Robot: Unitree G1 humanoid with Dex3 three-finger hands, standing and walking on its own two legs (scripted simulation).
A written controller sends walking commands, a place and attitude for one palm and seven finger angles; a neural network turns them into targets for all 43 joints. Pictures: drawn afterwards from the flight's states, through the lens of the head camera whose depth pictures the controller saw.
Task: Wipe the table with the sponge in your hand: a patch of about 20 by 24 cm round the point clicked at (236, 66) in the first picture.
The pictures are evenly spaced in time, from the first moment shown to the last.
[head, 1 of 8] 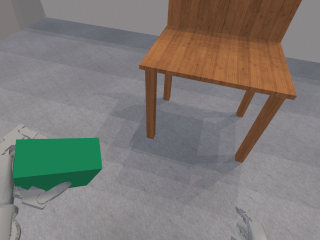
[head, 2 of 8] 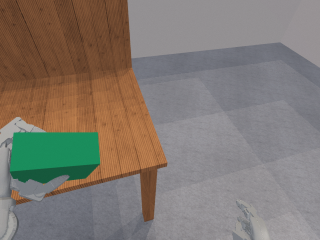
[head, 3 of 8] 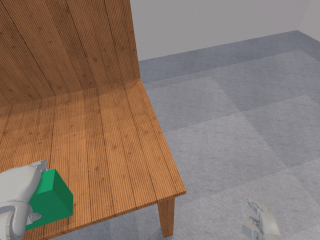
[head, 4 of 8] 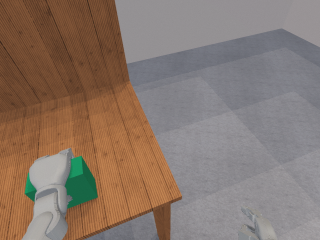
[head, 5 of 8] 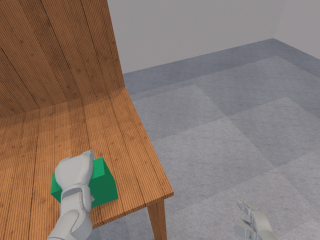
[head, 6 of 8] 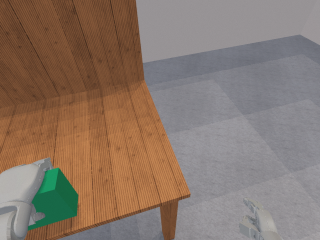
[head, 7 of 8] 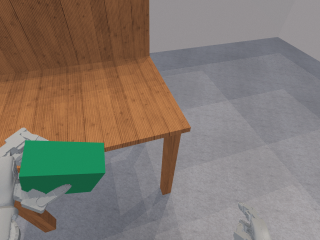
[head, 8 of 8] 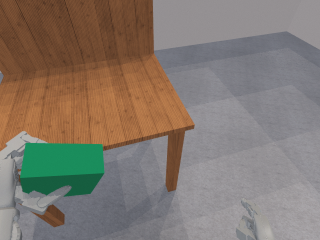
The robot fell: no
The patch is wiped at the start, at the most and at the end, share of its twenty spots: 0.00 1.00 1.00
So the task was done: yes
